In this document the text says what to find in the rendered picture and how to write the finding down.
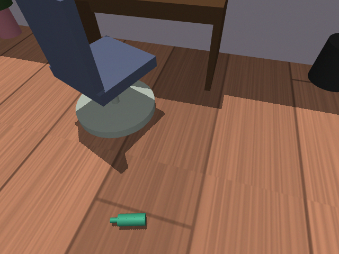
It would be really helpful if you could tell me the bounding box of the office chair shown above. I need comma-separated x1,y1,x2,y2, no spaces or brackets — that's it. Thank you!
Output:
15,0,157,138

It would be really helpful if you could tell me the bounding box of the potted plant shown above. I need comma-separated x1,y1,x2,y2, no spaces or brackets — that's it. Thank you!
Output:
0,0,22,39

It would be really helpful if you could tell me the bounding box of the desk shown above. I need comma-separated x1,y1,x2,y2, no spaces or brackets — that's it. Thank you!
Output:
74,0,228,91

